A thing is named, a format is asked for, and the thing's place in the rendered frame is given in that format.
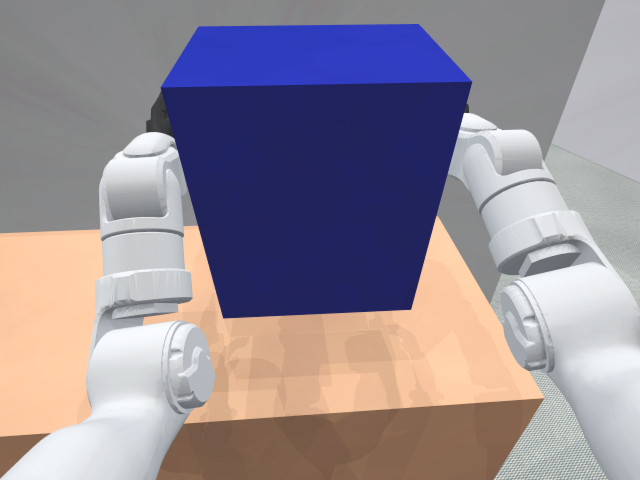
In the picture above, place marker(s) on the robot right upper arm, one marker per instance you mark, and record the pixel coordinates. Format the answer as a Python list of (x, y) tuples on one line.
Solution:
[(578, 325)]

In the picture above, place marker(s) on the pedestal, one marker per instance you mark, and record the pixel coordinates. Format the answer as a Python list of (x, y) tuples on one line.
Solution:
[(431, 393)]

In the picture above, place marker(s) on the left robot forearm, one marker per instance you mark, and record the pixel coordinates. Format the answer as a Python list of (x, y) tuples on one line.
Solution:
[(141, 228)]

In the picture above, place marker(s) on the right robot forearm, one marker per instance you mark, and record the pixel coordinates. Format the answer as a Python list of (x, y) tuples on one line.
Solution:
[(532, 230)]

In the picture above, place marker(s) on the robot left hand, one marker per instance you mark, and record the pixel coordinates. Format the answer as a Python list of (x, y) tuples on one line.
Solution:
[(159, 121)]

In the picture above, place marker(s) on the robot left upper arm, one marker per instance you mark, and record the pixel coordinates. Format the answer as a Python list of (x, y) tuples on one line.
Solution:
[(143, 382)]

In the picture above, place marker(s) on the carton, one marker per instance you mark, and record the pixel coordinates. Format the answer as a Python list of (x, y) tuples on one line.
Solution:
[(315, 157)]

